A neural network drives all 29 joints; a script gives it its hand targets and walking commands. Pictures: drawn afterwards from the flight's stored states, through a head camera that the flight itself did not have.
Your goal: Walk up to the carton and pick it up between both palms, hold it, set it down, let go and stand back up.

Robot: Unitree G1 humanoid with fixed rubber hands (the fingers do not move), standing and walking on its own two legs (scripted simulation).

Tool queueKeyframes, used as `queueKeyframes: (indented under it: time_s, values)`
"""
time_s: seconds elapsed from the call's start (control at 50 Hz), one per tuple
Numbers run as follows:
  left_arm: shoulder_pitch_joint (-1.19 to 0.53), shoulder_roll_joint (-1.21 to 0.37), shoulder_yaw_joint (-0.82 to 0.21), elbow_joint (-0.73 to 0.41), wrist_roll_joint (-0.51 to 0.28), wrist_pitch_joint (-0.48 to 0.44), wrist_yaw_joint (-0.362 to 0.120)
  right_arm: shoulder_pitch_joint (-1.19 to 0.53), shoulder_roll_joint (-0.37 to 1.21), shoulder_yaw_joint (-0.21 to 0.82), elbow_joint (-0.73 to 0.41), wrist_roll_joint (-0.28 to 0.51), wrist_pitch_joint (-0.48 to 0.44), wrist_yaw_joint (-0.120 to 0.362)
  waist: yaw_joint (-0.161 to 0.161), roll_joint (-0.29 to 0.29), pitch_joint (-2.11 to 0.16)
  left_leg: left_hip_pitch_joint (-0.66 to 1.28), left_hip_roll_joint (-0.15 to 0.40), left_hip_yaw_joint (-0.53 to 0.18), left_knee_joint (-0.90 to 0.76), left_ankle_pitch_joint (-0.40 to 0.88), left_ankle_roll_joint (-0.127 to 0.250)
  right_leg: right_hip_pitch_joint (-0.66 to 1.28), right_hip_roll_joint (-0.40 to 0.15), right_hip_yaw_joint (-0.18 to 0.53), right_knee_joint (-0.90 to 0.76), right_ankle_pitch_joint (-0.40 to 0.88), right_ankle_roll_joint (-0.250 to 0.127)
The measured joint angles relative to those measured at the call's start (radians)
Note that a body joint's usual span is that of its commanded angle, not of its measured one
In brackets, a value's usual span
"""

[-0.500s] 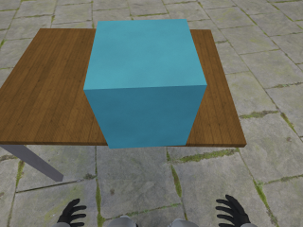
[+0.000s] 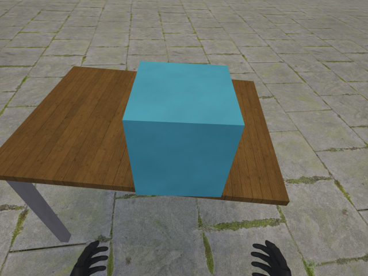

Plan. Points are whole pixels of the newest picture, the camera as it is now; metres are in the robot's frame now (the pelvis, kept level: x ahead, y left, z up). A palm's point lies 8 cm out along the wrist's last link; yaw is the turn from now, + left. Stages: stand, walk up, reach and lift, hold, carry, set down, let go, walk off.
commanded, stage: reach and lift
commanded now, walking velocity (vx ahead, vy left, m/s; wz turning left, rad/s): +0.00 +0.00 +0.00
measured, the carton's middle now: (181, 130) +0.51 +0.05 +0.02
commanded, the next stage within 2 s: none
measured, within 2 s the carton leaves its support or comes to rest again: neither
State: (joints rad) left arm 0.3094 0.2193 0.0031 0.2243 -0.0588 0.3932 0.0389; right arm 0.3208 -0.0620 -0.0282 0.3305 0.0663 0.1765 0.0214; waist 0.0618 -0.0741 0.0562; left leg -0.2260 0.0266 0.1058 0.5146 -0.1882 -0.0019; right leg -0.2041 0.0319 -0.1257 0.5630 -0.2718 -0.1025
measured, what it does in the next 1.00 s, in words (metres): shifts its weight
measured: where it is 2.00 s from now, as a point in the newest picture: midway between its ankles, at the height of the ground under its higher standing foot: outside the picture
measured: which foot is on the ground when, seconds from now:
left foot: down 0.00-1.00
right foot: down 0.00-1.00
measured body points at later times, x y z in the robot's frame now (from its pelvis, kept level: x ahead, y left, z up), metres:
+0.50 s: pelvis +0.04 +0.01 +0.01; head +0.02 +0.03 +0.46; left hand +0.21 +0.24 -0.05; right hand +0.22 -0.20 -0.04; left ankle +0.06 +0.12 -0.73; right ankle +0.04 -0.05 -0.73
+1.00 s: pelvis +0.08 +0.01 +0.01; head +0.05 +0.02 +0.46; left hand +0.25 +0.25 -0.02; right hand +0.26 -0.21 -0.03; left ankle +0.06 +0.12 -0.73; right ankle +0.04 -0.05 -0.73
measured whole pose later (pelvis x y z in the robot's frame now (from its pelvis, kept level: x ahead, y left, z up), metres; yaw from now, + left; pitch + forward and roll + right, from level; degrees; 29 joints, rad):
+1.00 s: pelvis +0.08 +0.01 +0.01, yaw +0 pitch -2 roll +1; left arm 0.29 0.23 -0.03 0.50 -0.12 -0.39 0.05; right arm 0.25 -0.23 0.06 0.61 0.30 -0.46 0.08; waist 0.01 -0.03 -0.03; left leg -0.16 0.01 0.11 0.47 -0.28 0.01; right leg -0.11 0.03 -0.11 0.48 -0.33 -0.08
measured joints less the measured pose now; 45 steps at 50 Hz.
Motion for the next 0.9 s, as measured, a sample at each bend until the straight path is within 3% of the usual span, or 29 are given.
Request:
queueKeyframes:
  time_s: [0.2, 0.34, 0.6, 0.8, 0.9]
  values:
    - [-0.033, -0.031, -0.020, 0.074, 0.010, -0.162, 0.000, -0.015, -0.013, 0.004, 0.051, -0.011, -0.087, 0.007, -0.020, 0.041, -0.030, 0.079, -0.014, 0.012, -0.067, 0.007, 0.014, 0.073, -0.006, 0.015, -0.062, 0.012, 0.014]
    - [-0.045, -0.035, -0.019, 0.139, 0.004, -0.265, 0.010, -0.019, -0.052, -0.004, 0.078, -0.001, -0.142, 0.032, -0.017, 0.040, -0.019, 0.101, -0.017, 0.025, -0.084, -0.003, 0.019, 0.089, -0.006, 0.030, -0.074, 0.005, 0.019]
    - [-0.007, -0.022, -0.034, 0.204, -0.032, -0.516, 0.036, -0.034, -0.117, 0.024, 0.170, 0.119, -0.350, 0.063, -0.029, 0.029, -0.057, 0.077, -0.011, 0.019, -0.101, -0.027, 0.015, 0.085, 0.004, 0.028, -0.131, 0.002, 0.023]
    - [0.027, 0.006, -0.021, 0.257, -0.049, -0.705, 0.024, -0.019, -0.129, 0.064, 0.222, 0.194, -0.533, 0.061, -0.042, 0.035, -0.084, 0.059, -0.010, 0.007, -0.069, -0.066, 0.008, 0.079, 0.005, 0.019, -0.118, -0.032, 0.025]
    - [0.014, 0.014, -0.029, 0.274, -0.057, -0.750, 0.012, -0.038, -0.149, 0.076, 0.259, 0.214, -0.593, 0.059, -0.046, 0.040, -0.093, 0.062, -0.013, 0.003, -0.055, -0.081, 0.007, 0.082, 0.001, 0.016, -0.101, -0.049, 0.027]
